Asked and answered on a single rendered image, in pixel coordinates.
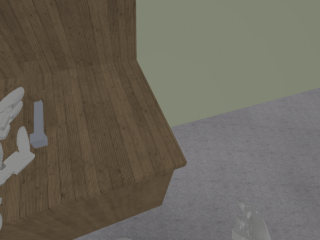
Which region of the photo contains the tap lever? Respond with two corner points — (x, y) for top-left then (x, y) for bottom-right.
(29, 100), (48, 149)

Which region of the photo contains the right robot hand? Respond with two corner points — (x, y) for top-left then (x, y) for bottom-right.
(231, 197), (271, 240)

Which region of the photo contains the counter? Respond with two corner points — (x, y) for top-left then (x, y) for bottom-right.
(0, 0), (187, 240)

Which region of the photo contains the left robot hand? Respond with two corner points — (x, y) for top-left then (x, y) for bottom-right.
(0, 87), (35, 186)

